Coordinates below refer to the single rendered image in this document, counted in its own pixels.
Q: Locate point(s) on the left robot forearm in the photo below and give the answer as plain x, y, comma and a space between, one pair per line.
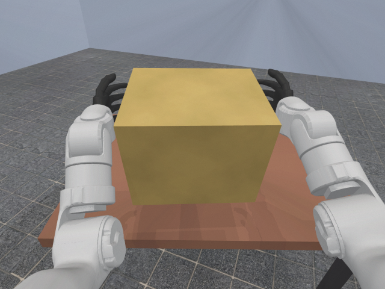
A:
88, 162

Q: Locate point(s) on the table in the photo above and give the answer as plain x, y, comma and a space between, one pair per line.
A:
281, 218

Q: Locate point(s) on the robot right hand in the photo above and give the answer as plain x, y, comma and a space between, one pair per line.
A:
281, 87

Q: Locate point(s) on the left robot upper arm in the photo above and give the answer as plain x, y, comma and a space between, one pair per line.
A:
85, 251

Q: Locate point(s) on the carton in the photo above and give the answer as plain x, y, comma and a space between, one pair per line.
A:
195, 135

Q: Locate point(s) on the robot left hand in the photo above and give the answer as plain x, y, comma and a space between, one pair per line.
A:
104, 90

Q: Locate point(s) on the right robot forearm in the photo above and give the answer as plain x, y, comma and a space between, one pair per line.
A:
331, 171

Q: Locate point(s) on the right robot upper arm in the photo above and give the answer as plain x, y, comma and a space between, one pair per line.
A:
352, 228

